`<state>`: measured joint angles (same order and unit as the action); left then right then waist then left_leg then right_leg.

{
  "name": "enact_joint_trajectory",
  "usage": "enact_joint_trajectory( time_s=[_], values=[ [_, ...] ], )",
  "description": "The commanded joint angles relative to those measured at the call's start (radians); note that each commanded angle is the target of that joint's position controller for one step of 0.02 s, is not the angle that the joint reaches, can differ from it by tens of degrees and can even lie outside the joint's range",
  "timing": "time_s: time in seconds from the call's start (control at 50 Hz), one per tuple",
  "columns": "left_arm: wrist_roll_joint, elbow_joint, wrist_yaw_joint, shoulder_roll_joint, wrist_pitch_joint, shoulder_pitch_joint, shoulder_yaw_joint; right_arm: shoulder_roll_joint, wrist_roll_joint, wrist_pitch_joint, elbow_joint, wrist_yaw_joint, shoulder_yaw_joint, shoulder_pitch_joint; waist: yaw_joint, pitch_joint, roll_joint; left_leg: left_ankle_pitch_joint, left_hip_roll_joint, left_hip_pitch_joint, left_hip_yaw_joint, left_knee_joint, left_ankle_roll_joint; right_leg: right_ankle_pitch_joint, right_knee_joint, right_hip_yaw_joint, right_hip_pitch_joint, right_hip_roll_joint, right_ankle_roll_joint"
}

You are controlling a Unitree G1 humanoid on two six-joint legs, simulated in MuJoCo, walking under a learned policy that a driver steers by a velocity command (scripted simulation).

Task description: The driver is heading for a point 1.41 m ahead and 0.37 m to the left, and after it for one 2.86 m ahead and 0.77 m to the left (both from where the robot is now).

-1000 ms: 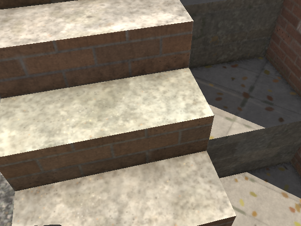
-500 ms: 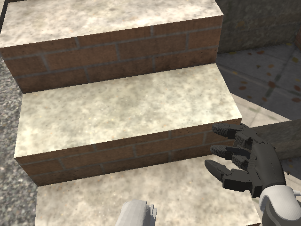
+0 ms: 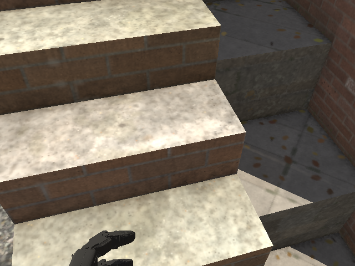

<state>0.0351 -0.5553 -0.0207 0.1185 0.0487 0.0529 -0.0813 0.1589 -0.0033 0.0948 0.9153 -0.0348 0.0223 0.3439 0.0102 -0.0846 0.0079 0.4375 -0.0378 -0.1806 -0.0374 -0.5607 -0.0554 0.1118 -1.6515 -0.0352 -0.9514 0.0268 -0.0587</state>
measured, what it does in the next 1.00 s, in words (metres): climbs: right foot, then left foot 0.19 m higher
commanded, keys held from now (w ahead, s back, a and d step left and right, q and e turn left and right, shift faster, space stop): w+shift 1.00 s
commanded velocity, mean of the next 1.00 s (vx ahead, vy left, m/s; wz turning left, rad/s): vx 0.87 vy -0.20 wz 0.00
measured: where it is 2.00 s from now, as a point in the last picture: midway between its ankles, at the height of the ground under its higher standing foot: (198, 217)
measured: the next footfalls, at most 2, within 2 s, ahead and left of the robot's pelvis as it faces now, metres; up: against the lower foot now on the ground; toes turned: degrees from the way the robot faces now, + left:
right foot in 0.12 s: +0.04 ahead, -0.15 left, +0.00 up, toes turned -2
left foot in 0.48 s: +0.23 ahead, +0.15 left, +0.19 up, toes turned -1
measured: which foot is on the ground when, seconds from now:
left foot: down 0.00-0.12, up 0.14-0.46, down 0.48-0.82, up 0.84-1.00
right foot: up 0.00-0.10, down 0.12-0.40, up 0.42-0.78, down 0.80-1.00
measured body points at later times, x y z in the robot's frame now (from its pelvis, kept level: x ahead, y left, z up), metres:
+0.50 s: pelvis +0.19 +0.01 +0.15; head +0.23 +0.03 +0.60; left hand +0.30 +0.32 +0.04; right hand +0.37 -0.19 +0.04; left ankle +0.22 +0.14 -0.50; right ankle +0.05 -0.11 -0.45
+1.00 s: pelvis +0.28 -0.02 +0.19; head +0.28 -0.06 +0.64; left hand +0.31 +0.20 +0.08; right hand +0.54 -0.19 +0.14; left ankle +0.21 +0.07 -0.23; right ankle +0.27 -0.18 -0.54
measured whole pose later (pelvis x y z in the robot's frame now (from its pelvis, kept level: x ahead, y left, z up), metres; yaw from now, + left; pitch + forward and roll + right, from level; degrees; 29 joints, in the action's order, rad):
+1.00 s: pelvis +0.28 -0.02 +0.19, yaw +3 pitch +2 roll +0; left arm -0.01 -0.74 0.00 0.14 0.06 0.43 -0.04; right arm 0.17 -0.06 0.05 0.54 -0.05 0.03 0.02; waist -0.02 -0.06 -0.08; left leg 0.31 -0.10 -0.84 -0.03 -2.09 -0.03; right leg 0.32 -0.56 -0.05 -0.28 -0.05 0.05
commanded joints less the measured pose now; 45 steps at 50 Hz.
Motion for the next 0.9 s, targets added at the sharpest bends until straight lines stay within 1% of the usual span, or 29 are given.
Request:
enact_joint_trajectory(
  time_s=[0.02, 0.04, 0.06, 0.08, 0.12, 0.14, 0.16, 0.18, 0.2, 0.26, 0.3, 0.32, 0.34, 0.36, 0.38, 0.4, 0.42, 0.44, 0.46, 0.52, 0.6, 0.66, 0.7, 0.74, 0.8, 0.82, 0.84, 0.88, 0.9],
  values=[
    [0.008, 0.058, 0.011, 0.106, -0.013, -0.033, 0.048, 0.136, -0.045, 0.028, -0.097, 0.012, -0.031, -0.169, -0.112, 0.055, -0.089, -0.680, 0.141, -0.224, 0.067, 0.332, -0.134, 0.005, 0.574, 0.110, 0.467, -0.048, -0.025],
    [0.030, 0.078, 0.021, 0.122, -0.014, -0.077, 0.049, 0.236, -0.096, 0.035, -0.058, 0.018, -0.060, -0.046, -0.074, 0.022, -0.141, -1.044, 0.104, -0.117, 0.089, 0.238, -0.157, 0.304, 0.774, 0.208, 0.551, 0.017, -0.009],
    [0.020, 0.063, 0.040, 0.208, 0.004, -0.006, 0.090, 0.290, -0.102, 0.015, -0.080, 0.026, -0.064, -0.082, -0.150, -0.018, -0.071, -1.531, 0.066, 0.079, 0.050, 0.067, -0.139, 0.319, 0.851, 0.236, 0.556, 0.042, -0.002],
    [0.036, 0.040, 0.041, 0.267, -0.001, 0.162, 0.131, 0.313, -0.083, 0.001, -0.085, 0.046, -0.064, -0.133, -0.242, -0.090, -0.190, -1.516, 0.098, 0.252, 0.095, -0.061, -0.131, 0.127, 1.234, 0.140, 0.658, -0.030, -0.014],
    [-0.032, -0.105, 0.062, 0.231, -0.008, 0.270, 0.130, 0.188, -0.062, 0.010, -0.154, 0.042, -0.019, -0.208, -0.190, -0.025, -0.133, -0.941, -0.014, 0.049, 0.049, -0.615, -0.058, -0.295, 1.619, 0.131, 0.910, -0.099, -0.038],
    [-0.064, -0.145, 0.089, 0.121, -0.006, 0.240, 0.056, 0.034, -0.021, 0.027, -0.239, 0.044, 0.002, -0.244, -0.065, -0.004, 0.197, 0.058, -0.149, -0.514, 0.023, -1.045, -0.004, -1.227, 1.282, -0.083, 1.219, -0.255, -0.015],
    [-0.105, -0.171, 0.068, 0.100, -0.015, 0.326, 0.045, 0.002, -0.072, 0.044, -0.293, 0.049, 0.004, -0.228, -0.084, -0.237, 0.298, 0.164, -0.148, -0.808, 0.100, -1.521, 0.002, -1.674, 0.967, -0.200, 1.519, -0.425, -0.080],
    [-0.139, -0.194, 0.023, 0.131, -0.025, 0.385, 0.071, 0.037, -0.120, 0.073, -0.419, 0.042, -0.004, -0.372, -0.135, -0.382, 0.220, 0.167, -0.092, -1.084, 0.121, -1.861, -0.017, -1.298, 1.006, -0.285, 1.655, -0.480, -0.159],
    [-0.152, -0.236, -0.003, 0.182, -0.030, 0.361, 0.090, 0.005, -0.112, 0.082, -0.546, 0.038, 0.017, -0.508, -0.120, -0.289, 0.168, 0.215, -0.075, -1.290, 0.119, -2.048, -0.029, -0.877, 1.101, -0.310, 1.586, -0.499, -0.187],
    [-0.107, -0.446, 0.005, 0.185, -0.006, 0.418, 0.071, 0.023, -0.103, 0.063, -0.721, 0.039, 0.029, -0.670, -0.037, 0.163, 0.168, 0.384, -0.052, -1.644, 0.163, -2.359, -0.073, -0.556, 1.400, -0.224, 1.254, -0.464, -0.173],
    [-0.064, -0.431, 0.043, 0.165, 0.043, 0.195, 0.046, 0.090, -0.122, -0.028, -0.719, 0.056, 0.015, -0.533, 0.160, 0.266, 0.101, 0.206, 0.053, -1.154, 0.140, -1.767, -0.131, -0.164, 1.655, 0.091, 0.644, -0.331, -0.031],
    [-0.057, -0.360, 0.051, 0.204, 0.050, 0.029, 0.046, 0.135, -0.121, -0.080, -0.682, 0.067, 0.001, -0.438, 0.230, 0.195, 0.060, 0.018, -0.001, -0.649, 0.045, -1.665, -0.120, -0.377, 1.804, 0.241, 0.287, -0.292, -0.026],
    [0.003, -0.286, 0.069, 0.344, 0.071, -0.105, 0.085, 0.263, -0.112, -0.104, -0.557, 0.066, -0.047, -0.166, 0.367, 0.023, -0.016, -0.193, -0.033, -0.042, -0.016, -1.327, -0.084, -0.954, 1.772, 0.376, 0.189, -0.166, 0.053],
    [0.085, -0.286, 0.069, 0.548, 0.077, -0.046, 0.152, 0.274, -0.093, -0.114, -0.419, 0.076, -0.048, -0.017, 0.363, -0.184, -0.067, -0.262, -0.122, 0.204, -0.117, -1.181, 0.015, -1.498, 1.649, 0.333, 0.408, -0.183, 0.054],
    [0.162, -0.298, 0.046, 0.673, 0.052, 0.010, 0.198, 0.283, -0.073, -0.105, -0.346, 0.098, -0.077, 0.095, 0.377, -0.233, 0.086, -0.099, -0.138, 0.245, -0.048, -0.702, 0.130, -1.681, 1.413, 0.278, 0.688, -0.215, -0.004],
    [0.138, -0.325, 0.034, 0.583, -0.002, 0.134, 0.160, 0.282, -0.026, -0.105, -0.325, 0.138, -0.089, 0.113, 0.347, -0.238, 0.086, -0.037, -0.096, 0.239, 0.184, -0.180, 0.135, -1.306, 1.092, 0.179, 0.866, -0.202, -0.038],
    [0.054, -0.339, 0.017, 0.472, -0.018, 0.221, 0.134, 0.253, 0.043, -0.100, -0.295, 0.105, -0.058, -0.039, 0.206, -0.098, 0.021, -0.289, -0.039, 0.150, 0.248, 0.219, 0.151, -0.142, 0.891, 0.125, 0.946, -0.102, -0.056],
    [0.035, -0.362, 0.079, 0.345, -0.050, 0.572, 0.174, 0.286, 0.036, -0.078, -0.260, 0.152, -0.057, -0.378, -0.188, -0.452, -0.376, -0.303, 0.312, 0.312, 1.066, 0.150, -0.044, 0.081, 0.035, -0.157, 0.492, 0.096, 0.050],
    [-0.046, -0.275, 0.083, 0.310, -0.030, 0.478, 0.159, 0.168, 0.053, -0.079, -0.293, 0.148, -0.034, -0.362, -0.090, -0.574, -0.149, -0.254, 0.233, 0.300, 0.965, 0.029, -0.070, -0.019, -0.153, -0.328, 0.413, 0.088, 0.049],
    [-0.099, -0.036, 0.044, 0.093, 0.044, -0.033, 0.044, 0.064, -0.005, -0.042, -0.072, 0.095, -0.014, -0.176, 0.077, -0.014, -0.059, -0.319, 0.077, -0.101, 0.307, -0.176, -0.050, -0.011, -0.029, -0.193, 0.216, 0.107, -0.020],
    [-0.049, 0.059, 0.056, 0.124, 0.004, 0.032, 0.036, 0.064, -0.024, -0.001, -0.094, 0.045, -0.011, -0.223, -0.107, 0.045, 0.095, -0.347, 0.117, -0.219, 0.220, -0.026, -0.071, 0.025, -0.048, -0.210, 0.152, 0.036, -0.008],
    [-0.014, 0.091, 0.065, 0.199, -0.040, 0.192, 0.066, 0.250, -0.035, -0.020, -0.197, 0.079, -0.078, -0.408, -0.269, 0.094, -0.072, -0.277, 0.234, -0.638, 0.304, 0.280, -0.084, 0.198, 0.439, -0.083, 0.623, -0.012, 0.031],
    [-0.016, 0.134, 0.074, 0.173, -0.065, 0.131, 0.073, 0.272, -0.043, -0.022, -0.188, 0.093, -0.108, -0.432, -0.246, 0.176, -0.163, 0.104, 0.336, -0.612, 0.389, 0.422, -0.109, 0.185, 0.577, -0.107, 0.551, -0.129, 0.003],
    [-0.040, 0.192, 0.102, 0.110, -0.048, 0.003, 0.053, 0.259, -0.066, -0.080, -0.181, 0.089, -0.116, -0.306, -0.108, 0.207, -0.019, 0.053, 0.310, -0.294, 0.329, 0.383, -0.127, 0.185, 0.907, -0.051, 0.427, -0.140, -0.050],
    [-0.017, 0.152, 0.120, 0.030, 0.018, 0.133, 0.052, 0.209, -0.030, -0.162, -0.153, 0.065, -0.106, -0.121, -0.052, -0.064, 0.020, -0.318, 0.198, 0.019, 0.188, 0.044, -0.166, 0.094, 1.341, 0.023, 0.809, -0.021, -0.045],
    [0.074, 0.043, 0.120, 0.197, 0.070, 0.307, 0.102, 0.059, 0.048, -0.148, -0.240, 0.033, -0.046, -0.203, -0.063, -0.151, -0.047, -0.108, 0.044, -0.156, 0.037, -0.215, -0.142, -0.270, 1.258, -0.159, 1.057, -0.233, 0.139],
    [0.089, 0.004, 0.111, 0.408, 0.070, 0.394, 0.164, 0.037, -0.014, -0.110, -0.322, -0.002, -0.037, -0.218, -0.048, -0.243, 0.234, -0.064, -0.072, -0.492, 0.011, -0.423, -0.070, -0.056, 1.372, -0.658, 1.313, -0.393, 0.098],
    [0.012, -0.029, 0.050, 0.270, 0.045, 0.264, 0.141, 0.002, -0.034, -0.047, -0.339, -0.037, -0.016, -0.322, -0.023, -0.105, 0.041, -0.185, -0.046, -0.763, 0.160, -0.985, -0.006, 0.262, 1.294, -0.634, 1.133, -0.398, 0.139],
    [-0.046, -0.029, 0.038, 0.177, 0.037, 0.220, 0.101, -0.069, -0.041, -0.026, -0.383, -0.044, 0.014, -0.383, -0.004, -0.087, 0.095, -0.192, -0.036, -0.806, 0.136, -1.262, 0.023, 0.157, 1.256, -0.484, 1.037, -0.363, 0.091]
  ],
)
